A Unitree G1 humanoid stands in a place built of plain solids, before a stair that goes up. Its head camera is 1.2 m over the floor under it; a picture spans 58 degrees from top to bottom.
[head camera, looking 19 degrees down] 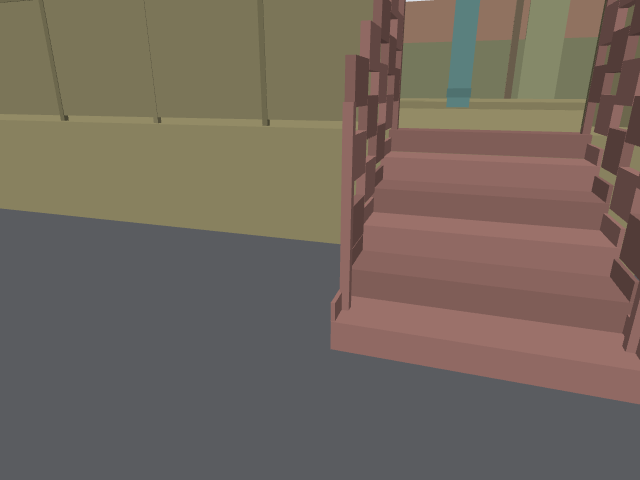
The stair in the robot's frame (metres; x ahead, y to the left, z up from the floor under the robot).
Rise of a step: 0.16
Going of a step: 0.30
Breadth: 1.32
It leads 18 degrees to the right of straight ahead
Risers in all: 6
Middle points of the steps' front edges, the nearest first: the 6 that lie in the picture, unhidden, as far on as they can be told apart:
1.64 -0.68 0.16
1.92 -0.77 0.31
2.21 -0.86 0.47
2.49 -0.95 0.62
2.78 -1.04 0.78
3.06 -1.13 0.93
